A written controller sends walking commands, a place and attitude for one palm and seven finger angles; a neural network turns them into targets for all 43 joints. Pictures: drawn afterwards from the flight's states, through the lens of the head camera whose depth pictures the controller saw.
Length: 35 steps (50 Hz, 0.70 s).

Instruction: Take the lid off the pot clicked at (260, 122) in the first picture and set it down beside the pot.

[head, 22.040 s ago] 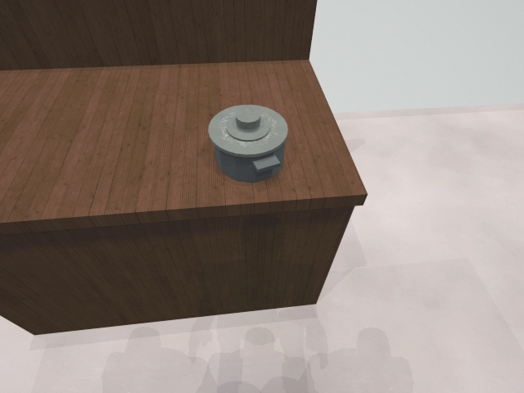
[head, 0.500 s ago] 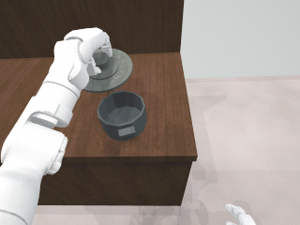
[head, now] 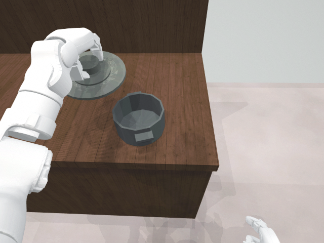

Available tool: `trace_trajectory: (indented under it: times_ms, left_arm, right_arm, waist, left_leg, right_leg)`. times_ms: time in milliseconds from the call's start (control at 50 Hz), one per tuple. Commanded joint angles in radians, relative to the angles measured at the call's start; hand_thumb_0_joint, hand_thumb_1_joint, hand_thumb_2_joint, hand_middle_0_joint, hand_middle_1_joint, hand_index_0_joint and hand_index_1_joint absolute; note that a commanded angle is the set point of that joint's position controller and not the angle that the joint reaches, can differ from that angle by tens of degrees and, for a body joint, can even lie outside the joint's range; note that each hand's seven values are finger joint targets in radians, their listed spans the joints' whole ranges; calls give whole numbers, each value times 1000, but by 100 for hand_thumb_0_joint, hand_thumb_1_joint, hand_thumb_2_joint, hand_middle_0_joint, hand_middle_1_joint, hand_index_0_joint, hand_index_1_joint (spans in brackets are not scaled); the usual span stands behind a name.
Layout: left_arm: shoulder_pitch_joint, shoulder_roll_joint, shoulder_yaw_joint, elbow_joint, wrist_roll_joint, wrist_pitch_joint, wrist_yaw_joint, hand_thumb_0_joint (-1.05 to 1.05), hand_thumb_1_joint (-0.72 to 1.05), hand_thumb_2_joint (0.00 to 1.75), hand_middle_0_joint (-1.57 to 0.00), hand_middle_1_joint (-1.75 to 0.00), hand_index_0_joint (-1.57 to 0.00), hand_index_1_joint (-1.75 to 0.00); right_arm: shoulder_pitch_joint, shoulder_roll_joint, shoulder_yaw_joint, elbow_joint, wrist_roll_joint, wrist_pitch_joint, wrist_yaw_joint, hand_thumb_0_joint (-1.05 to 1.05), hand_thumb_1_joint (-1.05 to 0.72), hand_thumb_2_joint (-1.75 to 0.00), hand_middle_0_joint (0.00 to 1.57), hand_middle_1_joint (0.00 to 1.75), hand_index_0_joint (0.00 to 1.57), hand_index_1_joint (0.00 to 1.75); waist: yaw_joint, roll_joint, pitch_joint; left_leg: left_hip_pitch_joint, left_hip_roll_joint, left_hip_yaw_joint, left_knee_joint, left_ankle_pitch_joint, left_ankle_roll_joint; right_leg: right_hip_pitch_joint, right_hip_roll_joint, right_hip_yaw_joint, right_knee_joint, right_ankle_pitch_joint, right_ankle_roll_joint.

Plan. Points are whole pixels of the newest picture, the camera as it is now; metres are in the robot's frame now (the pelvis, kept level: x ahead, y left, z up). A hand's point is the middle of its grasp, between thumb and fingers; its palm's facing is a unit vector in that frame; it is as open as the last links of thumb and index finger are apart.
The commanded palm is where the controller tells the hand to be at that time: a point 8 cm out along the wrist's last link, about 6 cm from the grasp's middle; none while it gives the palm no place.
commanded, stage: move the lid sideways beside the pot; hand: left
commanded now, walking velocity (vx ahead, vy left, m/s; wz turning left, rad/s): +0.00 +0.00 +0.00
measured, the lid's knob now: (88, 64) +0.49 +0.20 +0.20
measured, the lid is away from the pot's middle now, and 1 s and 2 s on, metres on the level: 0.10 0.21 0.24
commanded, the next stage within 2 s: lower the lid onto the table in 1.28 s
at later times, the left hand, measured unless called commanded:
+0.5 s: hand (61, 67) +0.45 +0.24 +0.22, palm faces -0.26 -0.04 -0.97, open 8.6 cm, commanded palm +0.44 +0.25 +0.29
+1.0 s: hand (36, 69) +0.45 +0.30 +0.22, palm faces -0.28 -0.05 -0.96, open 8.6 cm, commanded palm +0.44 +0.31 +0.29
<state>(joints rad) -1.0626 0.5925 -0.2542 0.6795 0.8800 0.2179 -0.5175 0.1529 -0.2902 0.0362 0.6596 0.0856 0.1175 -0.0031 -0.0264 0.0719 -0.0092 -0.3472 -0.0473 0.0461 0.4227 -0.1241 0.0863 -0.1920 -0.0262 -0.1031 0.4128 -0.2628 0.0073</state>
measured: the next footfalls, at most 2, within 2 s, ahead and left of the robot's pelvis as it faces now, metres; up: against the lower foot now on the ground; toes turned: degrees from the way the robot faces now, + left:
none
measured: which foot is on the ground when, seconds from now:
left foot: down 0.00-1.00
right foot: down 0.00-1.00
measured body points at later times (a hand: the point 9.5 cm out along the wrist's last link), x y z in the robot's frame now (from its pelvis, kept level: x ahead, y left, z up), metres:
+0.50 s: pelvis -0.01 +0.00 +0.00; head +0.02 -0.01 +0.45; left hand +0.45 +0.24 +0.27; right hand +0.11 -0.26 -0.12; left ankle +0.06 +0.06 -0.74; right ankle -0.03 -0.13 -0.74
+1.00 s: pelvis +0.00 +0.00 +0.00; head +0.05 +0.00 +0.45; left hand +0.46 +0.30 +0.27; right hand +0.12 -0.26 -0.12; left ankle +0.06 +0.06 -0.74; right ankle -0.03 -0.13 -0.74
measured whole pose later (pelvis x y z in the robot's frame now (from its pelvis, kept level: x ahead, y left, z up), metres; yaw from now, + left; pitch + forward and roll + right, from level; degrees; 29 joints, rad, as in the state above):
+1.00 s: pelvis +0.00 +0.00 +0.00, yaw +0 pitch +5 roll -2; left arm -1.07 0.81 -0.11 0.80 0.92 0.04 -0.57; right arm 0.20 -0.31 0.03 0.66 0.10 0.16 -0.03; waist -0.04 0.06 0.01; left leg -0.40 -0.04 0.04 0.44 -0.13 0.09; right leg -0.22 -0.01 -0.11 0.38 -0.25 0.01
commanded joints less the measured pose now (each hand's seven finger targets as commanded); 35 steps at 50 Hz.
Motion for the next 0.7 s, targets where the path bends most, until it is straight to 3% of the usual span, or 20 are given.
trace_trajectory:
  times_ms: [0,40,60,80,100,140,160,180,260,320,340,380,400,480,500,540,560,620,640,680]
  left_arm:
    - [-627,253,125,-239,29,-12,55,0,56,111,-89,-103,-73,-93]
    - [-604,235,117,-224,12,-15,51,0,56,111,-89,-103,-73,-93]
    - [-601,275,147,-201,26,-12,52,0,56,111,-89,-103,-73,-93]
    - [-605,254,126,-169,23,-12,44,0,56,111,-89,-103,-73,-93]
    - [-615,286,143,-158,28,-13,45,0,56,111,-89,-103,-73,-93]
    - [-634,274,136,-204,19,-27,48,0,56,111,-89,-103,-73,-93]
    - [-648,322,167,-207,35,-32,54,0,56,111,-89,-103,-73,-93]
    - [-651,284,133,-178,35,-35,49,0,56,111,-89,-103,-73,-93]
    - [-651,359,185,-130,43,-51,51,0,56,111,-89,-103,-73,-93]
    - [-657,307,140,-95,38,-59,43,0,56,111,-89,-103,-73,-93]
    - [-651,312,141,-103,30,-67,45,0,56,111,-89,-103,-73,-93]
    - [-679,317,136,-80,42,-74,41,0,56,111,-89,-103,-73,-93]
    - [-682,356,163,-72,45,-77,42,0,56,111,-89,-103,-73,-93]
    - [-705,392,182,-106,49,-108,42,0,56,111,-89,-103,-73,-93]
    - [-709,373,166,-121,47,-114,40,0,56,111,-89,-103,-73,-93]
    - [-651,397,191,-90,38,-122,39,0,56,111,-89,-103,-73,-93]
    - [-653,456,235,-100,49,-127,41,0,56,111,-89,-103,-73,-93]
    - [-609,451,224,-14,44,-130,25,0,56,111,-89,-103,-73,-93]
    - [-605,422,200,-37,34,-131,23,0,56,111,-89,-103,-73,-93]
    - [-642,433,205,-117,48,-138,19,0,56,111,-89,-103,-73,-93]
  right_arm:
    - [-72,-132,-50,-128,0,-35,-4,0,-90,-90,20,30,20,30]
    - [-63,-139,-53,-127,0,-32,-3,0,-90,-90,20,30,20,30]
    - [-62,-138,-52,-121,-1,-28,-3,0,-90,-90,20,30,20,30]
    - [-62,-138,-48,-121,0,-26,-5,0,-90,-90,20,30,20,30]
    - [-63,-141,-47,-115,4,-24,-7,0,-90,-90,20,30,20,30]
    - [-60,-142,-52,-125,0,-28,-8,0,-90,-90,20,30,20,30]
    - [-57,-143,-51,-122,-1,-28,-8,0,-90,-90,20,30,20,30]
    - [-58,-140,-47,-120,0,-26,-9,0,-90,-90,20,30,20,30]
    - [-34,-150,-50,-109,-1,-27,-15,0,-90,-90,20,30,20,30]
    - [-31,-144,-50,-108,2,-29,-20,0,-90,-90,20,30,20,30]
    - [-22,-152,-53,-109,2,-30,-19,0,-90,-90,20,30,20,30]
    - [-16,-151,-52,-99,1,-29,-23,0,-90,-90,20,30,20,30]
    - [-14,-153,-52,-99,3,-30,-25,0,-90,-90,20,30,20,30]
    - [6,-159,-57,-96,-1,-34,-30,0,-90,-90,20,30,20,30]
    - [4,-155,-57,-103,0,-38,-31,0,-90,-90,20,30,20,30]
    - [18,-167,-60,-103,-2,-35,-32,0,-90,-90,20,30,20,30]
    - [16,-166,-61,-99,-2,-32,-30,0,-90,-90,20,30,20,30]
    - [20,-166,-56,-96,4,-18,-35,0,-90,-90,20,30,20,30]
    - [22,-172,-61,-100,7,-15,-32,0,-90,-90,20,30,20,30]
    - [13,-169,-66,-108,2,-13,-26,0,-90,-90,20,30,20,30]
  waist:
    - [-17,5,-449]
    - [-21,3,-421]
    - [-15,-20,-415]
    - [-18,-37,-392]
    - [-15,-40,-380]
    - [-18,-15,-404]
    - [-10,-14,-428]
    - [-18,-7,-410]
    - [-11,-22,-407]
    - [-17,-25,-386]
    - [-21,4,-384]
    - [-20,-9,-384]
    - [-18,-9,-379]
    - [-19,22,-429]
    - [-21,30,-433]
    - [-22,30,-421]
    - [-13,21,-434]
    - [-18,-27,-375]
    - [-26,9,-376]
    - [-22,43,-423]
  left_leg:
    - [468,23,-148,9,238,-10]
    - [450,23,-154,2,228,-13]
    - [440,25,-152,-4,196,-14]
    - [420,18,-149,-6,163,-9]
    - [409,22,-147,-15,126,-10]
    - [425,21,-152,-10,145,-10]
    - [433,22,-155,-12,142,-13]
    - [431,21,-158,-15,134,-14]
    - [404,23,-153,-19,101,-11]
    - [406,22,-153,-21,74,-7]
    - [406,26,-155,-23,78,-12]
    - [399,23,-153,-25,38,-9]
    - [392,24,-151,-27,30,-8]
    - [428,27,-155,-16,87,-9]
    - [437,25,-154,-11,98,-7]
    - [423,25,-153,-4,134,-6]
    - [423,26,-149,-2,140,-5]
    - [364,21,-130,-2,132,4]
    - [380,23,-133,2,170,1]
    - [433,26,-144,12,214,-1]
  right_leg:
    - [-137,48,45,-53,204,-59]
    - [-143,47,39,-59,186,-63]
    - [-143,50,38,-56,168,-60]
    - [-147,52,37,-63,157,-60]
    - [-150,50,37,-64,135,-59]
    - [-146,48,38,-63,140,-64]
    - [-138,51,39,-58,135,-63]
    - [-155,54,35,-61,122,-64]
    - [-139,53,38,-63,112,-63]
    - [-163,54,33,-69,88,-61]
    - [-166,50,34,-72,88,-64]
    - [-169,56,32,-73,67,-60]
    - [-164,55,35,-73,64,-61]
    - [-157,57,34,-71,94,-63]
    - [-158,56,34,-71,99,-63]
    - [-148,54,35,-79,126,-66]
    - [-133,55,40,-73,137,-64]
    - [-120,55,36,-78,167,-58]
    - [-132,53,34,-80,179,-61]
    - [-146,60,33,-72,178,-61]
